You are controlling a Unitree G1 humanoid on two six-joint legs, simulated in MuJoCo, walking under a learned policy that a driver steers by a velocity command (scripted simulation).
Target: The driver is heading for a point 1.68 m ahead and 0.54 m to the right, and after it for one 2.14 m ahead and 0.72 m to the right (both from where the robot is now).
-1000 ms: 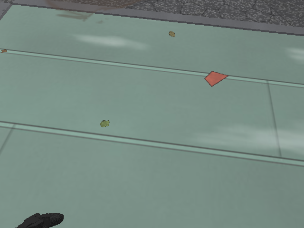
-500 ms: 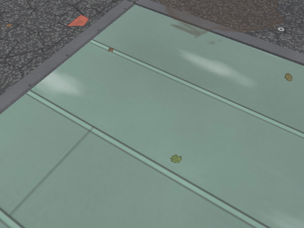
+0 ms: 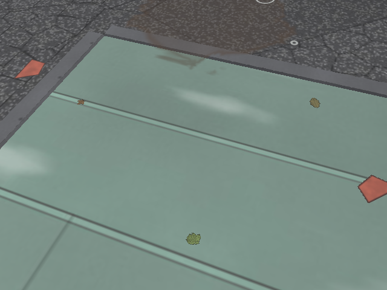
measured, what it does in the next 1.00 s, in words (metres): walks ahead, turning right: right foot, then left foot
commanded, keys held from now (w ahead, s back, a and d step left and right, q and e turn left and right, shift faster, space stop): e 0.42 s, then w+e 0.30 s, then w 0.28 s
